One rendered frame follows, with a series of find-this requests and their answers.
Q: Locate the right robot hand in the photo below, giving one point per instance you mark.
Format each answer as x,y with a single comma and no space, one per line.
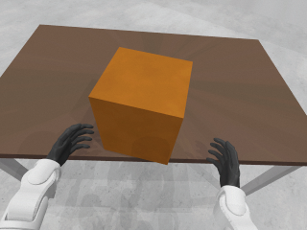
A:
228,167

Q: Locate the table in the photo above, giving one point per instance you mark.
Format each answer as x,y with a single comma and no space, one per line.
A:
235,94

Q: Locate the robot left forearm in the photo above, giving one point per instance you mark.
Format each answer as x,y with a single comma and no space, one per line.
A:
27,208

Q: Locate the robot right forearm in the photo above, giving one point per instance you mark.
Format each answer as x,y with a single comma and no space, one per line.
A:
231,211

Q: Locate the carton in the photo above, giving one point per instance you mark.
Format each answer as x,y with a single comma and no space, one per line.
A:
139,103

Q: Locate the left robot hand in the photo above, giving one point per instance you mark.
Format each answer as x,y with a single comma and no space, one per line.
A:
67,142

